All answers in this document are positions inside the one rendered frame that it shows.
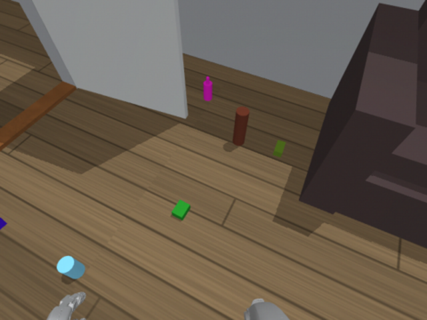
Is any left robot hand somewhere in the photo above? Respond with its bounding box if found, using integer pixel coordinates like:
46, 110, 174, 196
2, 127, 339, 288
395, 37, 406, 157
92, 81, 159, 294
47, 292, 87, 320

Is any sofa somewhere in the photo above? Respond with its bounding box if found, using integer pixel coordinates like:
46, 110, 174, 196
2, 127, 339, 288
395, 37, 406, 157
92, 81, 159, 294
299, 0, 427, 248

